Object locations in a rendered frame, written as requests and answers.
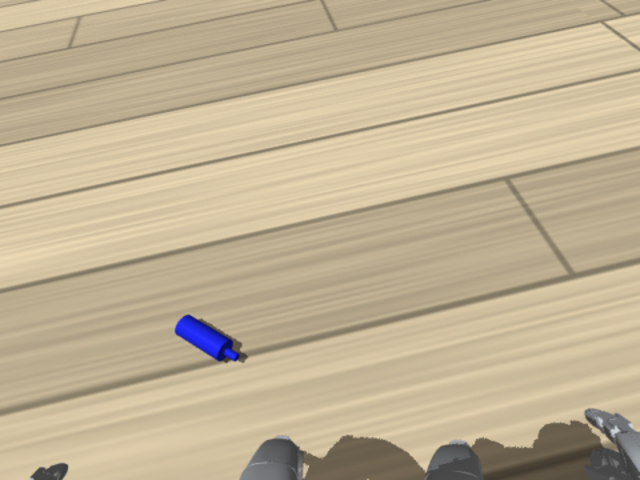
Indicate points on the bottle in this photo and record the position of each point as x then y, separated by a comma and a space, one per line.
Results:
205, 338

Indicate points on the right robot hand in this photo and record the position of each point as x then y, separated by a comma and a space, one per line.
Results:
607, 464

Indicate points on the left robot hand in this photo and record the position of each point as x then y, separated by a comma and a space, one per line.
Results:
54, 472

